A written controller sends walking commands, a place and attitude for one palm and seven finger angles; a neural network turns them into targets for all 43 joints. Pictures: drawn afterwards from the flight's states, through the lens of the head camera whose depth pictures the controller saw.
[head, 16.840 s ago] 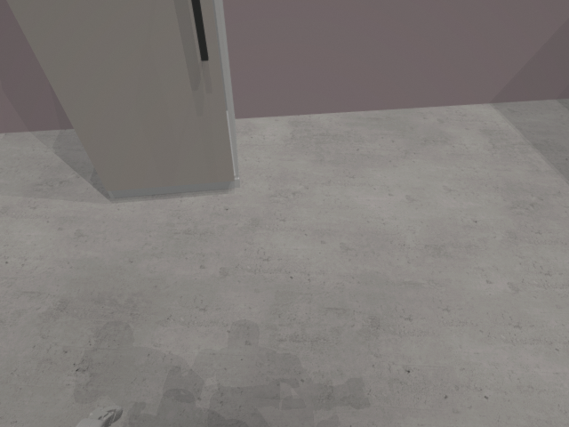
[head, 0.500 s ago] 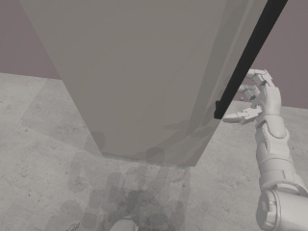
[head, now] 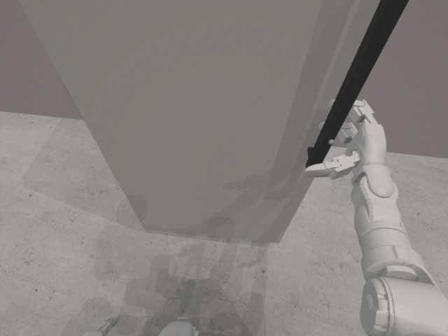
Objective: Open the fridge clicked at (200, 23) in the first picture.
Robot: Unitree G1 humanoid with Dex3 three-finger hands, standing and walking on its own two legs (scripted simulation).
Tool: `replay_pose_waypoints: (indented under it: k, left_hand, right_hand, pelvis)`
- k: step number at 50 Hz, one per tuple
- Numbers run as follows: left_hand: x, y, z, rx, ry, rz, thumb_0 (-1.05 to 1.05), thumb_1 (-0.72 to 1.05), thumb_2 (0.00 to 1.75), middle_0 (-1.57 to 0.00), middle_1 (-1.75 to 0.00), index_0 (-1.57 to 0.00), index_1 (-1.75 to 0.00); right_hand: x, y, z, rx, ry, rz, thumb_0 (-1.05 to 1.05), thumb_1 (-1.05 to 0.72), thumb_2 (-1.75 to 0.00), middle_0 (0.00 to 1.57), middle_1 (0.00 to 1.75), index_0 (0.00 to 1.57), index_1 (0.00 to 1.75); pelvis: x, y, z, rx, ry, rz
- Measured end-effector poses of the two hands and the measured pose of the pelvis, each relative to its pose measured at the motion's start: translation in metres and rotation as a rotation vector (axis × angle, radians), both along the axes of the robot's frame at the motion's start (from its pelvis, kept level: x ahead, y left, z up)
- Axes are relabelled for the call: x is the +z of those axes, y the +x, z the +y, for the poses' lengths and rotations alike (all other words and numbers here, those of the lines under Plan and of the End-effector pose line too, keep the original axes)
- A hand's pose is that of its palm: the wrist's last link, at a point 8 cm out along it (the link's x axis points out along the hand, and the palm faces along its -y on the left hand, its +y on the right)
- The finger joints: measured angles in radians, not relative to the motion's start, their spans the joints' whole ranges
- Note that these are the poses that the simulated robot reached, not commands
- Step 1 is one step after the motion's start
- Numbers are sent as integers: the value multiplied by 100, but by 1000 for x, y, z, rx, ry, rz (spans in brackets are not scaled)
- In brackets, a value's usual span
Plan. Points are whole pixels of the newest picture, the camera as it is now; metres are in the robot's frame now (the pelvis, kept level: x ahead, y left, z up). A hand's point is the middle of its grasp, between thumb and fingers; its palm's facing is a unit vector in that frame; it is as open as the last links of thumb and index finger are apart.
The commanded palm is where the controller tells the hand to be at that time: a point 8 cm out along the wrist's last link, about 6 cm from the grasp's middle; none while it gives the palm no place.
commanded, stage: slide the fingers in behind the handle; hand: right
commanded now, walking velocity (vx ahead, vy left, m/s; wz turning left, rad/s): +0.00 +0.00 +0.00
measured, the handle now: (352, 72) +0.51 -0.14 +0.21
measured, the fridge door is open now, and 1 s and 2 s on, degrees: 0 0 0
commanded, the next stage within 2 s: grip the handle and tug to test in 0.80 s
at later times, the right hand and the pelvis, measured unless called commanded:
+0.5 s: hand (321, 141) +0.44 -0.11 +0.11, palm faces +0.00 +1.00 -0.01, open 14.1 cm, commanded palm +0.41 -0.16 +0.11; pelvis +0.00 +0.00 +0.00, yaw +0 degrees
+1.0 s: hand (322, 142) +0.44 -0.11 +0.11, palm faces -0.02 +1.00 -0.01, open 14.1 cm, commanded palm +0.41 -0.16 +0.11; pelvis +0.01 +0.00 +0.00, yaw +0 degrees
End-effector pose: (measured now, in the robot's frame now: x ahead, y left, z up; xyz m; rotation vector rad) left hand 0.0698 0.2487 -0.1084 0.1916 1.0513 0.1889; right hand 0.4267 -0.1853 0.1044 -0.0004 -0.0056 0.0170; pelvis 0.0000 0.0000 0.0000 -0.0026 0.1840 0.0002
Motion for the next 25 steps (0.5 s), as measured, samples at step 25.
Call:
replay_pose_waypoints:
  k: [25]
  left_hand:
    - [-2,-14,6,16,-6,16,1,91,90,-20,-30,-20,-29]
  right_hand:
    - [2,-3,18,-14,-8,-6,-1,50,-30,29,120,28,120]
  pelvis:
    - [1,-3,3,6,-6,-5]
